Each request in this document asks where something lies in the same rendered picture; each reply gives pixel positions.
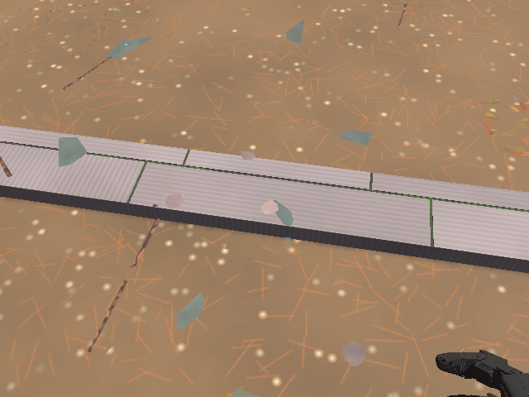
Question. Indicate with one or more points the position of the right robot hand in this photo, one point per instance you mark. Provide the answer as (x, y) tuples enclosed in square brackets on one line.
[(488, 369)]

